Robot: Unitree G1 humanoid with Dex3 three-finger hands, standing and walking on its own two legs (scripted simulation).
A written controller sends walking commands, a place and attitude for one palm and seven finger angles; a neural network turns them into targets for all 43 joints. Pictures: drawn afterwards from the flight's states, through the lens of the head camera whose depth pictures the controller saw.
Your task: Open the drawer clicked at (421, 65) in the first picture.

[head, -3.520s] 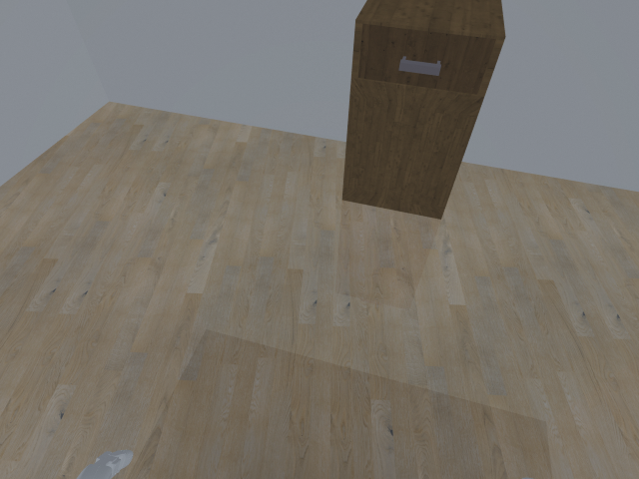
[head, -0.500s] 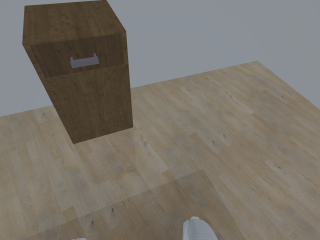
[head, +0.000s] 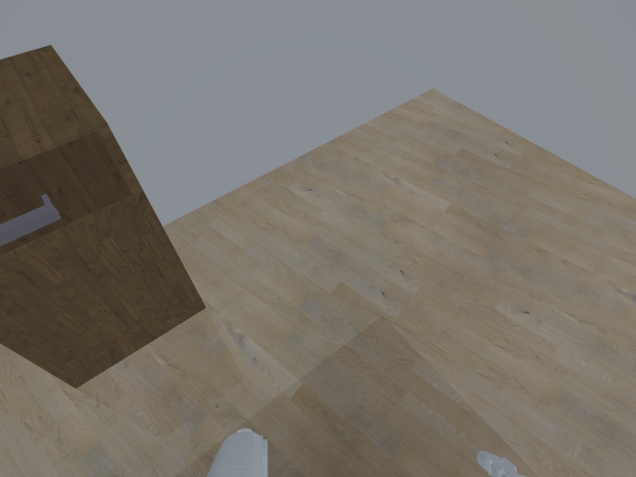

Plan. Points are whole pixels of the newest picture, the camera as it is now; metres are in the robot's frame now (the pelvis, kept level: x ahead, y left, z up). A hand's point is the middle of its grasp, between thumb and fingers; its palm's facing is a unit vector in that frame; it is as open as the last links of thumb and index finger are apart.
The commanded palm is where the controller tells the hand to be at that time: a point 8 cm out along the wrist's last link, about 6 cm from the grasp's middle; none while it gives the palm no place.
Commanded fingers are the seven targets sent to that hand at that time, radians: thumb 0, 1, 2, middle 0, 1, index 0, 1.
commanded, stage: turn to face it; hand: left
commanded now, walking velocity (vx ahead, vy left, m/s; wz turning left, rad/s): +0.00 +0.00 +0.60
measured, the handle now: (18, 218) +0.55 +0.63 -0.08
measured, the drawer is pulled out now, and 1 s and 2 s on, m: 0.00 0.00 0.00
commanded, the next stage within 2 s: take the last steps up to it in 1.24 s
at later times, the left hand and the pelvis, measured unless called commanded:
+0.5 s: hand out of the picture +0.13 +0.26 -0.18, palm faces +0.20 -0.96 -0.18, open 7.4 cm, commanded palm none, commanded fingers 0.00 0.90 0.90 -0.20 -0.30 -0.20 -0.30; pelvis +0.09 +0.07 +0.00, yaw +9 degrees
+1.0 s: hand out of the picture +0.07 +0.22 -0.14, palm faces +0.46 -0.84 -0.29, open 7.4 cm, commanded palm none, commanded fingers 0.00 0.90 0.90 -0.20 -0.30 -0.20 -0.30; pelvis +0.09 +0.01 +0.00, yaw +28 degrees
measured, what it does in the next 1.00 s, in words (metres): steps on the spot, turning left: left foot, then right foot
